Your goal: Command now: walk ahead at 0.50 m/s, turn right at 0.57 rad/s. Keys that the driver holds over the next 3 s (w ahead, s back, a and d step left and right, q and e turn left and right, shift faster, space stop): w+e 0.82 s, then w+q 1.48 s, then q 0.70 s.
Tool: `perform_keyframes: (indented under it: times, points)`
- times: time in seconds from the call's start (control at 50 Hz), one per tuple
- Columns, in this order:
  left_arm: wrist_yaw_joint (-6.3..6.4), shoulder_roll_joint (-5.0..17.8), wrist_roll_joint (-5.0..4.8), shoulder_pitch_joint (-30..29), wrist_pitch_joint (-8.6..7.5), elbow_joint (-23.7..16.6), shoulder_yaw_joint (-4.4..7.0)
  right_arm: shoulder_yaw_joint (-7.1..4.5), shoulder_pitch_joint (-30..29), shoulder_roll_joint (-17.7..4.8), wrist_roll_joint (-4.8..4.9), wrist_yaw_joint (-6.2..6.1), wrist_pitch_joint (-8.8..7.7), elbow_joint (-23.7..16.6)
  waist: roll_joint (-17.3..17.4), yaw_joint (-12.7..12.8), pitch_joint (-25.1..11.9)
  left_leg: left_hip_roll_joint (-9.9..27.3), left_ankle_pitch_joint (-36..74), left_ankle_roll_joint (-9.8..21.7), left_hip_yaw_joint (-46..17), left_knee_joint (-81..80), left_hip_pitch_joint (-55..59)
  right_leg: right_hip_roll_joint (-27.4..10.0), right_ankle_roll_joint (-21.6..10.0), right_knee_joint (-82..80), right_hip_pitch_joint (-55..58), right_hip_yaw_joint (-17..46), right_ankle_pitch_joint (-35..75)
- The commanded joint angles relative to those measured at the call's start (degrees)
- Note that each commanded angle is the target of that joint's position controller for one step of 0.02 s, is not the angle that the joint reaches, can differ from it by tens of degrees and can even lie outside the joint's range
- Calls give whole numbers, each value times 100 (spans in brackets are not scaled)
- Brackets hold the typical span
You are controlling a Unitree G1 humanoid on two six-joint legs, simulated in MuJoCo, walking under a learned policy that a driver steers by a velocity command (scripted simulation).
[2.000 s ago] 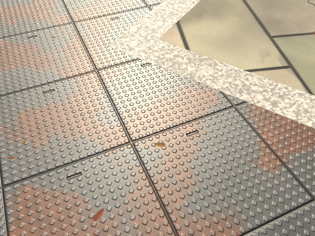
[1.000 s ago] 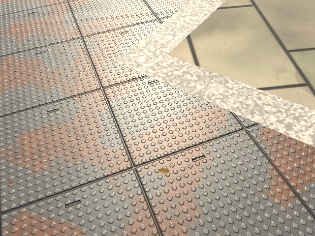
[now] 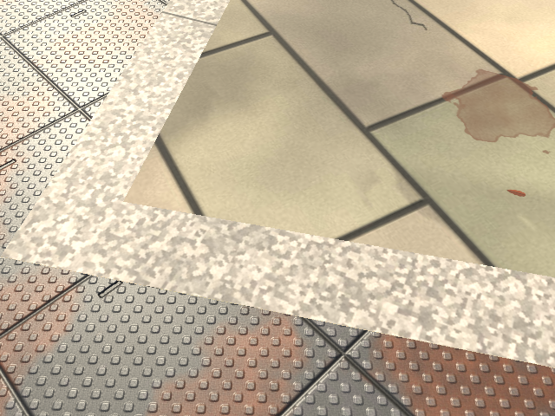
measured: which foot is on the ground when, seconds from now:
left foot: up 0.00-0.26, down 0.28-0.80, up 0.82-1.00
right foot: down 0.00-0.28, up 0.30-0.78, down 0.80-1.00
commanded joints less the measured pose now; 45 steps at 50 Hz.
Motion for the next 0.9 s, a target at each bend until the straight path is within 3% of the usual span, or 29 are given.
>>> perform_keyframes:
  times: [0.02, 0.1, 0.16, 0.22, 0.24, 0.26, 0.28, 0.3, 0.32, 0.34, 0.36, 0.38, 0.4, 0.44, 0.48, 0.54, 0.6, 0.66, 0.7, 0.74, 0.76, 0.78, 0.8, 0.82, 0.84, 0.86, 0.88, 0.9]
  points:
    - [135, 994, -35, -131, -109, -488, 229, -102, -60, -375, -98, -50, 64, -380, -188, -203, -302, 11, 821, -240, 63, -1071, -178, -1431, -1064, -1018, 69, 1376, 1635]
    - [184, 1020, -68, 212, -39, -447, 251, -23, -870, -229, -29, 10, 28, -640, -510, 156, -204, -414, 2316, -241, 188, -2804, 368, -1094, -661, -871, -162, 1144, 895]
    - [182, 960, -104, 451, -6, -369, 242, -61, -1133, -412, 48, 60, -12, -818, -635, 245, -215, -499, 2293, -161, 12, -3267, 476, -1276, -561, -552, 233, 1569, 486]
    - [234, 955, -76, 428, 56, -420, 247, -144, -958, -656, 68, 123, -116, -847, -807, 74, -282, -522, 1606, 20, -71, -3517, 744, -1476, -466, -7, 711, 2081, 480]
    - [243, 912, -66, 347, 78, -473, 229, -184, -621, -711, 60, 124, -155, -764, -872, -126, -381, -562, 1505, 128, 19, -3691, 1184, -1390, -385, 267, 718, 2126, 664]
    - [235, 741, -43, 269, 75, -554, 164, -271, -27, -881, -4, 100, -190, -630, -824, -416, -758, -419, 1502, 313, -31, -3731, 2128, -1098, -214, 929, 522, 1967, 959]
    - [213, 439, 37, 231, 56, -699, 41, -359, 895, -1207, -90, 58, -198, -544, -280, -803, -1552, 525, 1239, 669, -909, -3590, 3623, -721, 18, 2498, -214, 1479, 294]
    - [196, 94, -136, 1131, -12, -860, -63, -476, 1445, -1650, -138, 66, -109, -340, 1807, -401, -2275, 1839, 161, 1655, -3646, -4110, 5513, 26, 403, 4379, -2306, 802, -2403]
    - [218, 724, -216, 1133, -14, -715, 22, -361, 1338, -1102, 4, 92, -76, -428, 1368, -521, -2002, 1909, -1093, 1602, -4199, -4388, 5422, -454, 459, 5208, -3072, 973, -2460]
    - [217, 1070, -179, 506, 20, -786, 113, -256, 1061, -706, 29, 66, -32, -535, 746, -683, -1252, 1647, -1063, 1309, -3234, -4463, 4720, -666, 491, 5410, -3279, 879, -1913]
    - [231, 1033, -112, 169, 51, -865, 121, -207, 759, -619, -24, 57, 18, -576, 322, -589, -810, 1406, -362, 1138, -2455, -4545, 3953, -883, 520, 5318, -3088, 679, -1477]
    - [216, 956, -46, -40, 56, -951, 133, -170, 567, -504, -56, 55, 52, -543, 288, -481, -464, 1184, 249, 1092, -1923, -4684, 3345, -1042, 523, 5037, -2945, 659, -1198]
    - [177, 846, -75, -3, 81, -991, 140, -137, 492, -440, -100, 44, 51, -518, 432, -332, -352, 1025, 613, 1033, -1486, -4826, 2961, -1199, 503, 4860, -2678, 648, -1037]
    - [139, 608, -139, 44, 151, -1059, 100, -159, 506, -453, -52, 50, 14, -439, 534, -251, -277, 922, 998, 1085, -925, -5100, 2692, -1315, 517, 4580, -2539, 504, -943]
    - [133, 512, -109, -137, 199, -1211, 69, -221, 562, -625, -24, 46, -25, -364, 404, -237, -206, 1001, 1480, 1194, -555, -5268, 2674, -1385, 576, 4224, -2719, 472, -691]
    - [87, 470, -91, -388, 201, -1333, 38, -276, 600, -788, -28, 22, 5, -306, 295, -270, -199, 974, 2057, 1167, 74, -5329, 2851, -1408, 635, 3495, -2822, 392, 73]
    - [-24, 382, -88, -911, 152, -1454, -15, -284, 686, -876, -4, -8, 74, -257, 271, -465, -44, 811, 2200, 983, 714, -5309, 2919, -1309, 585, 2487, -2562, 91, 900]
    - [-133, 346, -100, -1415, 146, -1645, -45, -313, 956, -1024, 55, -17, 159, -167, 250, -648, 130, 922, 2235, 888, 986, -5232, 3250, -1192, 488, 1847, -2442, -204, 934]
    - [-196, 414, -110, -1573, 155, -1771, -23, -348, 1040, -1138, 117, -15, 234, -125, 298, -623, 216, 1061, 2688, 811, 1114, -5043, 3583, -1099, 346, 1582, -2391, -344, 554]
    - [-222, 609, -75, -1364, 181, -1804, 76, -399, 997, -1317, 169, -44, 307, -144, 470, -377, 1, 1092, 4475, 701, 1338, -4373, 3818, -769, 116, 1448, -1829, -635, -56]
    - [-214, 782, -66, -927, 200, -1724, 176, -424, 973, -1400, 188, -67, 353, -158, 537, -89, -284, 1049, 5382, 640, 1456, -3654, 3832, -528, -33, 1362, -1212, -785, -273]
    - [-175, 1036, -79, -12, 214, -1480, 338, -400, 890, -1355, 209, -93, 388, -186, 426, 434, -741, 874, 5587, 488, 1635, -2508, 3456, -264, -244, 958, 54, -861, 102]
    - [-58, 1464, -87, 971, 271, -1236, 532, -301, 962, -1109, 84, -112, 362, -280, -70, 851, -1274, 672, 4051, 230, 1635, -799, 2055, -694, -547, 909, 1887, 28, 244]
    - [-20, 2169, -122, 732, 217, -1290, 588, -8, 1502, -221, -163, -15, 203, -658, -1701, 42, -1721, -460, -1470, -94, 1149, 1270, -611, -2236, -1590, 505, 3741, 3284, -354]
    - [-42, 1624, -69, 1016, 135, -1423, 412, -45, 1038, -683, 90, 86, -26, -657, -1089, 524, -2558, -517, -1620, -5, -99, 1906, -1209, -2696, -1804, -405, 3984, 4559, -1133]
    - [-73, 1247, 0, 858, 66, -1269, 294, -128, 592, -955, 330, 131, -94, -706, -733, 579, -1700, -235, -1037, 111, -58, 1826, -1572, -2561, -1449, -471, 3397, 3582, -619]
    - [-70, 1071, -25, 460, 32, -1283, 221, -86, 507, -875, 279, 103, -104, -702, -383, 334, -1192, 44, -537, 167, -4, 1361, -1352, -2344, -1219, -437, 2494, 2781, -25]
    - [-64, 853, -3, 31, 18, -1313, 137, -100, 505, -866, 147, 73, -57, -600, -258, 104, -850, 259, -251, 130, 16, 956, -954, -2141, -1045, -479, 1656, 2144, 637]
